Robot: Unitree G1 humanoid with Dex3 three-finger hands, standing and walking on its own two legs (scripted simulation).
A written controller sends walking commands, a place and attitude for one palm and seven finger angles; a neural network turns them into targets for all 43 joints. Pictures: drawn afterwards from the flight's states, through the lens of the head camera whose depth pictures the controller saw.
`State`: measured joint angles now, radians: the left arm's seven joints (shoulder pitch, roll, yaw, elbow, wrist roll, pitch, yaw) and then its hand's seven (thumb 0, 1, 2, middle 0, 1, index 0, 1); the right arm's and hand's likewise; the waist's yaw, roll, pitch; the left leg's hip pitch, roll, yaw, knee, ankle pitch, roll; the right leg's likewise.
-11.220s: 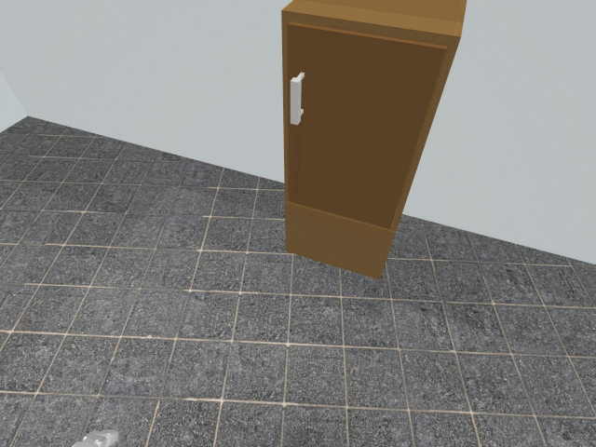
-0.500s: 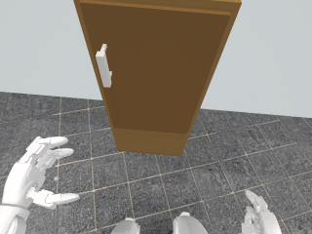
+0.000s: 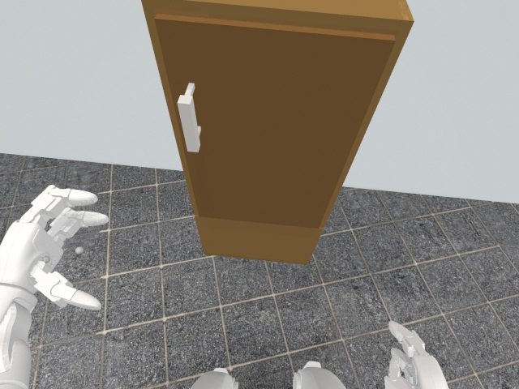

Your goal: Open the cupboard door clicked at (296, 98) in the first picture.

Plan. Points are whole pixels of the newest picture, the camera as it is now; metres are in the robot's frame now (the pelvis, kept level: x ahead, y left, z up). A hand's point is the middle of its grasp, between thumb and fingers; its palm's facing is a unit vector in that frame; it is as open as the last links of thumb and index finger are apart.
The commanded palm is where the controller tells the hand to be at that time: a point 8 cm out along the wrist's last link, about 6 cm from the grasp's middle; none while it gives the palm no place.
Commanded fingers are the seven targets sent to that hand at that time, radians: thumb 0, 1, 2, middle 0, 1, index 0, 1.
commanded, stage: raise the hand with hooked fingers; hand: left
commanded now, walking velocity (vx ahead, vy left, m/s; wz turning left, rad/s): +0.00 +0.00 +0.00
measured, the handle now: (192, 118) +0.57 +0.17 +0.05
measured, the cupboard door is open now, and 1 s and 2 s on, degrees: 0 0 0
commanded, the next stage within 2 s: move the hooked fingers beside the handle in 0.52 s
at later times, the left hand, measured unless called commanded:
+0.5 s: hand (89, 242) +0.29 +0.26 +0.07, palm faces -0.02 -1.00 -0.05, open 13.9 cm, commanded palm +0.27 +0.31 +0.06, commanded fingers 0.00 -0.50 0.30 -0.30 -1.20 -0.30 -1.20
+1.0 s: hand (113, 207) +0.35 +0.25 +0.06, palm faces -0.04 -1.00 -0.03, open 13.9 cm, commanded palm +0.33 +0.30 +0.06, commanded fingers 0.00 -0.50 0.30 -0.30 -1.20 -0.30 -1.20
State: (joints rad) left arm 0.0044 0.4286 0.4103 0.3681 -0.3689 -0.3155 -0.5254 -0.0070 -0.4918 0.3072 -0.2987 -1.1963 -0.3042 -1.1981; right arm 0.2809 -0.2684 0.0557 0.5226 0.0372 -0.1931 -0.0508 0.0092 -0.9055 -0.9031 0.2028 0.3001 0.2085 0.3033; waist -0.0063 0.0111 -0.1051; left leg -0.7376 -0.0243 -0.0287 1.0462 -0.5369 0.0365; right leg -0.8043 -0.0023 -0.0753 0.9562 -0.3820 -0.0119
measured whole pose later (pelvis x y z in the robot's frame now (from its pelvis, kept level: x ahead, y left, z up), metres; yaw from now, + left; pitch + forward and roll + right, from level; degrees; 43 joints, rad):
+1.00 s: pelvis +0.00 -0.02 +0.00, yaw -1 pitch +15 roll -2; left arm -0.29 0.48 0.44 0.64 -0.32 -0.31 -0.53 -0.01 -0.50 0.30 -0.30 -1.20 -0.30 -1.20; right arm 0.29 -0.28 0.05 0.54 0.04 -0.14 -0.06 0.01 -0.91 -0.90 0.20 0.30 0.21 0.30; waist -0.05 0.00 -0.10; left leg -0.78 -0.01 -0.02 1.05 -0.53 0.02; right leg -0.86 0.02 -0.07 0.97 -0.37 -0.03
